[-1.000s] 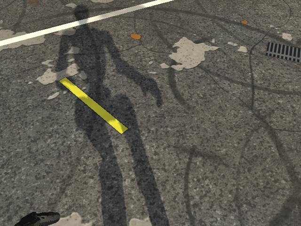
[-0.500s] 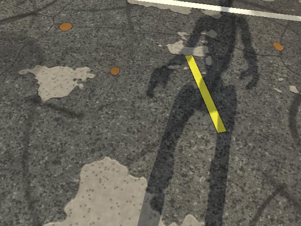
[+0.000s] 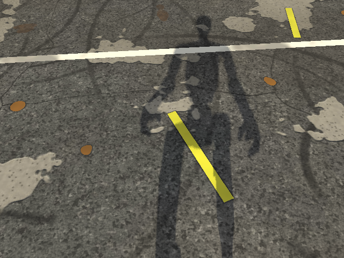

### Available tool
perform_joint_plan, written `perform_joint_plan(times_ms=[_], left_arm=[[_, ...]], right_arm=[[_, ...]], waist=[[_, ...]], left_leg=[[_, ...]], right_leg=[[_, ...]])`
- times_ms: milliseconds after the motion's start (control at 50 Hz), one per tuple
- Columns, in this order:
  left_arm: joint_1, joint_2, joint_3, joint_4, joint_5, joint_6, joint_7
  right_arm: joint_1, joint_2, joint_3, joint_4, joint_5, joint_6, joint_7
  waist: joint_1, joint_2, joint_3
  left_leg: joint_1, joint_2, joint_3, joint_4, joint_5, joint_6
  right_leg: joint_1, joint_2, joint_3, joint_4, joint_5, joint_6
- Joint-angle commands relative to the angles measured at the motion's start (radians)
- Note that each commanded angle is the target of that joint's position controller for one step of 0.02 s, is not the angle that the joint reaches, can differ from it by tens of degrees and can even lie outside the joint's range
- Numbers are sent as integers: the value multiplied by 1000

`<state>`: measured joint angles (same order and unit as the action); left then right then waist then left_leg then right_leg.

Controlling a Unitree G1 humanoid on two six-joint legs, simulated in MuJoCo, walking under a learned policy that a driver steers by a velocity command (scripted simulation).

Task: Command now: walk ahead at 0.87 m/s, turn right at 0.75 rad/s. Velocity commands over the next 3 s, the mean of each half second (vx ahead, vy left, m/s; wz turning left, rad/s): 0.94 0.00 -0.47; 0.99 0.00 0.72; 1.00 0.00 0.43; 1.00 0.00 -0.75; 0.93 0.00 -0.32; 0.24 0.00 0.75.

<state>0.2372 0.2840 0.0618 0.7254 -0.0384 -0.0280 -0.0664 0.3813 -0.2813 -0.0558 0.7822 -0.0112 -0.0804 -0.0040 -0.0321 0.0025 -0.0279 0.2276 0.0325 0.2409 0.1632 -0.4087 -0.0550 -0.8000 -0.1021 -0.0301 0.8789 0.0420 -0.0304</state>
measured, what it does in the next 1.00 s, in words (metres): walks ahead: right foot, then left foot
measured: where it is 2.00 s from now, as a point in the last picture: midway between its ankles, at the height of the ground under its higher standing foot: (165, 64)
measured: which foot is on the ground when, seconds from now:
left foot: down 0.00-0.08, up 0.10-0.56, down 0.58-1.00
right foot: up 0.00-0.08, down 0.10-0.60, up 0.62-1.00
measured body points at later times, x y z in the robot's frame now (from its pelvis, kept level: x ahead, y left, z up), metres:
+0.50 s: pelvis +0.43 -0.12 +0.00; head +0.45 -0.14 +0.45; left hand +0.53 +0.14 -0.11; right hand +0.59 -0.39 -0.07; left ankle +0.73 -0.06 -0.66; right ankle +0.21 -0.13 -0.72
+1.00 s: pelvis +0.93 -0.22 +0.00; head +0.95 -0.20 +0.45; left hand +1.19 +0.02 -0.02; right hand +0.94 -0.50 -0.12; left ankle +0.73 -0.12 -0.72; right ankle +1.13 -0.35 -0.72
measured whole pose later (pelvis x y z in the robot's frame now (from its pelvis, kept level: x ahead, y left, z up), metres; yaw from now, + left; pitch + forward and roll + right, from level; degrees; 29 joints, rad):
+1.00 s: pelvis +0.93 -0.22 +0.00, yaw +10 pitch +1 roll +0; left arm -0.04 0.27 0.00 0.51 -0.02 -0.15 0.00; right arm 0.49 -0.27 -0.07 0.78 0.04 -0.06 -0.01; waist -0.13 -0.02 0.01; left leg 0.07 -0.14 -0.36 0.48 -0.51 0.11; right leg -0.53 -0.01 0.16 0.45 0.04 0.04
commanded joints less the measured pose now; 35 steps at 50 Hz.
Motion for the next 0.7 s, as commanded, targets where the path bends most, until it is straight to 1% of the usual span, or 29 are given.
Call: perform_joint_plan(times_ms=[20,40,60,80,100,120,140,160,180,200,220,260,280,340,360,400,440,460,480,520,540,560,580,600,620,640,660,680,700], left_arm=[[-173,52,-7,-132,-7,-23,-17],[-129,80,5,-134,-12,-19,-13],[-12,125,25,-121,-23,-13,-6],[173,200,59,-86,-26,-5,2],[375,289,106,-30,-26,13,21],[334,378,114,-6,-25,13,36],[348,305,85,-65,-3,-16,30],[350,223,67,-58,10,-37,27],[326,213,61,-53,20,-52,25],[250,179,49,-65,26,-58,23],[176,161,41,-94,38,-63,28],[96,124,26,-116,31,-60,40],[89,102,15,-109,28,-60,49],[124,90,-2,-69,31,-67,71],[136,90,-6,-58,30,-70,75],[196,114,-4,-24,23,-83,75],[236,134,-3,16,23,-89,72],[239,143,-2,32,30,-85,74],[232,154,0,41,38,-80,77],[211,186,6,42,67,-66,89],[188,201,11,35,90,-55,99],[142,211,16,23,114,-43,107],[24,238,23,-11,116,-33,110],[-1,126,-8,-43,132,-44,101],[187,9,-48,-89,31,-79,72],[87,120,-43,-101,5,-119,52],[-29,146,-38,-138,-9,-139,43],[-87,121,-46,-154,20,-150,43],[-85,103,-46,-152,46,-150,48]], right_arm=[[-64,-193,-53,-50,8,12,-1],[-70,-222,-59,-50,10,23,-5],[-87,-248,-63,-51,12,34,-9],[-109,-269,-67,-61,21,35,-8],[-106,-236,-52,-74,24,14,-10],[12,-7,10,-124,-7,-19,7],[-82,-55,25,-167,31,-73,5],[-246,-146,3,-214,61,-101,5],[-279,-126,12,-237,63,-117,3],[-279,-109,15,-225,34,-121,-2],[-226,-107,10,-217,19,-111,1],[-155,-117,2,-180,11,-77,10],[-144,-112,4,-164,7,-60,13],[-295,-63,29,-204,-6,-41,16],[-331,-45,37,-203,-3,-44,21],[-426,-24,47,-212,12,-55,31],[-492,-43,38,-230,39,-61,46],[-503,-55,32,-238,50,-64,56],[-495,-69,24,-242,55,-68,67],[-423,-113,-2,-238,59,-68,81],[-328,-141,-18,-221,66,-59,80],[-134,-181,-38,-172,75,-42,72],[136,-208,-52,-103,72,-23,59],[298,-230,-44,-44,58,-2,46],[235,-258,-53,-53,26,-24,54],[188,-162,-50,-91,16,-16,37],[135,-137,-38,-103,2,-19,32],[75,-124,-32,-109,2,-25,44],[13,-129,-31,-122,7,-32,44]], waist=[[-1,72,207],[33,109,156],[106,154,78],[209,165,-36],[304,88,-143],[120,-333,-132],[167,-250,-343],[209,-133,-205],[165,-43,-107],[109,55,-43],[45,31,-24],[-4,-2,40],[-10,2,75],[50,-38,163],[74,-49,160],[135,-37,167],[163,-35,189],[158,-41,190],[144,-57,173],[80,-118,68],[18,-162,0],[-80,-185,-87],[-224,-151,-160],[-235,129,-214],[-61,478,-345],[-132,217,-317],[-101,76,-174],[-41,-118,-64],[11,-142,-8]], left_leg=[[-112,262,30,-13,720,150],[-92,266,39,86,1064,147],[-91,264,49,260,1346,142],[-180,251,44,505,1449,132],[-425,195,23,827,1234,88],[-906,-29,-63,1288,-43,10],[-1002,-107,-351,1423,-115,44],[-1081,-49,-396,1374,-7,91],[-1075,-13,-389,1290,48,112],[-1010,25,-389,1207,89,117],[-928,46,-414,1156,122,112],[-899,78,-389,1055,143,82],[-898,97,-350,1004,166,63],[-903,95,-251,770,434,20],[-857,82,-226,673,557,21],[-764,45,-177,500,730,44],[-800,16,-175,376,760,74],[-837,-4,-176,330,744,91],[-842,-29,-174,307,725,109],[-785,-112,-119,343,622,139],[-711,-147,-91,396,538,153],[-551,-162,-92,460,475,172],[-288,-110,-162,432,504,207],[43,-26,-318,553,373,261],[351,237,-1043,313,-151,528],[290,221,-1177,111,-379,455],[119,208,-1085,87,-278,406],[-94,165,-1014,54,-162,380],[-240,115,-938,46,-64,390]], right_leg=[[14,24,-101,-92,-111,-76],[109,76,-148,-74,-182,-101],[257,135,-181,-48,-259,-127],[538,187,-182,-60,-282,-158],[932,208,-75,-133,-255,-191],[1184,-24,478,-317,-656,-358],[1252,-155,947,-574,-900,-430],[1179,-151,908,-650,-826,-339],[1039,-136,842,-646,-731,-316],[876,-102,737,-627,-615,-301],[748,-59,663,-617,-540,-310],[641,-20,532,-668,-468,-309],[586,-13,452,-687,-395,-296],[472,64,223,-714,-117,-233],[456,86,165,-719,-102,-207],[462,60,135,-794,-130,-184],[609,19,110,-822,-68,-153],[707,1,81,-810,21,-133],[791,-18,58,-776,174,-109],[957,-41,19,-630,686,-51],[1007,-53,7,-503,970,-32],[997,-64,1,-296,1172,-21],[855,-55,-29,27,1201,-2],[492,72,-5,506,281,15],[23,239,159,840,-606,96],[-22,182,226,755,-456,14],[-21,138,228,659,-397,-19],[48,111,208,549,-365,-45],[101,90,215,458,-346,-40]])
